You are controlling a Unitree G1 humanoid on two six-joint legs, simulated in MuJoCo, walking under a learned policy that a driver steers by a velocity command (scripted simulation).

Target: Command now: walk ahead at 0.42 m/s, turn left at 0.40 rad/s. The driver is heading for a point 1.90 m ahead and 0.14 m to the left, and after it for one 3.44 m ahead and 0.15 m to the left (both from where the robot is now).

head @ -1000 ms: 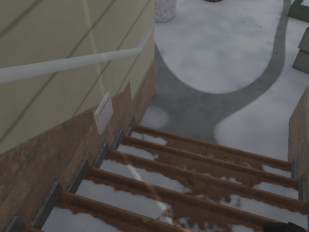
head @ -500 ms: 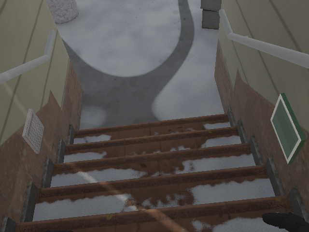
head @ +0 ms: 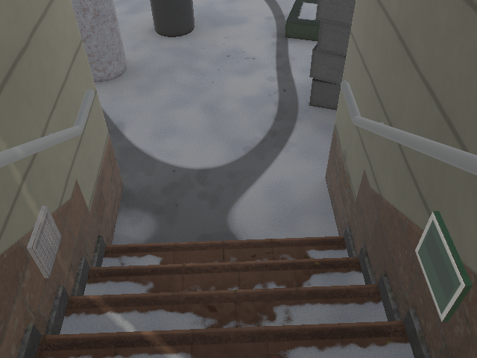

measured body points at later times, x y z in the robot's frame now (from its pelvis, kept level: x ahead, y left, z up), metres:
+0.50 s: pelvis +0.19 +0.09 -0.18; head +0.20 +0.11 +0.27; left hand +0.13 +0.34 -0.32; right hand +0.33 -0.12 -0.31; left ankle +0.20 +0.17 -0.89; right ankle +0.11 -0.10 -0.67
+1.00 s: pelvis +0.44 +0.11 -0.34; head +0.46 +0.11 +0.11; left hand +0.49 +0.36 -0.47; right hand +0.48 -0.13 -0.49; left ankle +0.29 +0.21 -0.79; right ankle +0.48 +0.04 -1.07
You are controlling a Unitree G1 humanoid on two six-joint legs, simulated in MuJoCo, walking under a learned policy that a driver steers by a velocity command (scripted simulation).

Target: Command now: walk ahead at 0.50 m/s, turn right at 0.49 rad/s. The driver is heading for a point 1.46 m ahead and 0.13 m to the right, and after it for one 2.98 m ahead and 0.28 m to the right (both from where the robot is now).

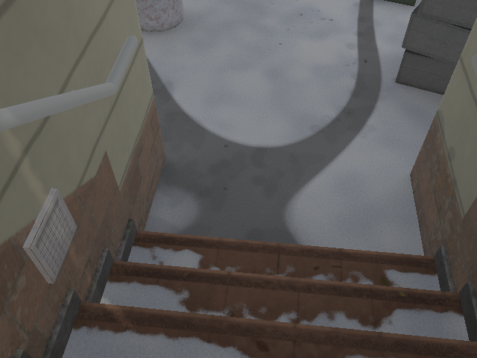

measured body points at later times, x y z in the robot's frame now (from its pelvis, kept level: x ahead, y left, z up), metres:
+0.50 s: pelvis +0.27 +0.05 -0.18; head +0.27 +0.06 +0.27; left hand +0.37 +0.27 -0.32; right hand +0.25 -0.20 -0.30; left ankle +0.32 +0.13 -0.90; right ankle +0.14 -0.08 -0.64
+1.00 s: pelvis +0.51 -0.07 -0.32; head +0.51 -0.07 +0.13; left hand +0.77 +0.09 -0.39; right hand +0.38 -0.28 -0.47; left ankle +0.35 +0.12 -0.85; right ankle +0.56 -0.18 -1.08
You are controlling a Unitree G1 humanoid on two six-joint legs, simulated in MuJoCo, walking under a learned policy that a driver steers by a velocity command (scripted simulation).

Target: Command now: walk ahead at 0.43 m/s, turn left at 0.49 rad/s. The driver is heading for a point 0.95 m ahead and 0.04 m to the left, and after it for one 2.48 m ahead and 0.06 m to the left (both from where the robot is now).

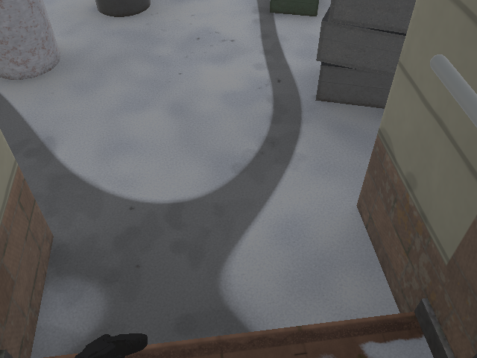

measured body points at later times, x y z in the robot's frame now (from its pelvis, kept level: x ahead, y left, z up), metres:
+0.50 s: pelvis +0.12 +0.03 -0.07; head +0.12 +0.03 +0.38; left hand +0.08 +0.28 -0.20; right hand +0.38 -0.14 -0.15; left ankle +0.14 +0.18 -0.69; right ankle +0.06 -0.11 -0.75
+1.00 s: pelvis +0.15 +0.03 -0.07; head +0.15 +0.03 +0.38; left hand +0.24 +0.30 -0.18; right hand +0.25 -0.24 -0.18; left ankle +0.13 +0.18 -0.76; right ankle +0.12 -0.10 -0.71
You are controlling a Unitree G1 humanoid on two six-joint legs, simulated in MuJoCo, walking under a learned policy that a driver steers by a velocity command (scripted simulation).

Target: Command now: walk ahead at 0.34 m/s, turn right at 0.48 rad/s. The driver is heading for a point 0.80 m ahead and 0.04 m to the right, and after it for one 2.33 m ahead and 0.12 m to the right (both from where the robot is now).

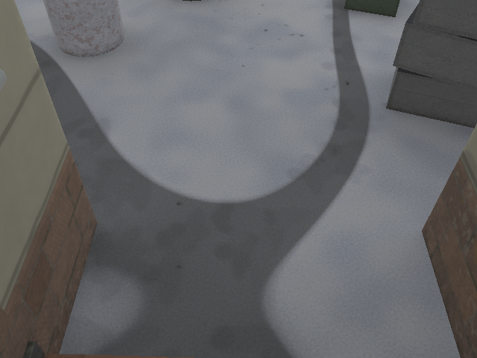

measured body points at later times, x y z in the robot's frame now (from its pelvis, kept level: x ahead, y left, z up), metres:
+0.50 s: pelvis +0.17 -0.04 -0.13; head +0.17 -0.04 +0.32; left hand +0.28 +0.20 -0.27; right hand +0.19 -0.30 -0.26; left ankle +0.20 +0.02 -0.87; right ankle +0.03 -0.15 -0.60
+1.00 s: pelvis +0.41 -0.15 -0.29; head +0.40 -0.16 +0.16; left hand +0.58 +0.09 -0.37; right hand +0.38 -0.41 -0.44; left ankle +0.24 +0.01 -0.80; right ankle +0.46 -0.26 -1.05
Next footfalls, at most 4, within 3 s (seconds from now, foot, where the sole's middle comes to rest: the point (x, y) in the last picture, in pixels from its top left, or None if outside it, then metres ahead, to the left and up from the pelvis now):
0.02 right None -0.01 -0.13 -0.73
0.44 left None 0.24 0.02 -0.90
0.94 right None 0.50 -0.26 -1.08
1.60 left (214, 325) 0.85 0.10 -1.26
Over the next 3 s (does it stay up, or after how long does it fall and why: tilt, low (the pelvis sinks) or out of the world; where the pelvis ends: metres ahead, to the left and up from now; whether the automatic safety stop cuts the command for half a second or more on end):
stays up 1.04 0.02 -0.48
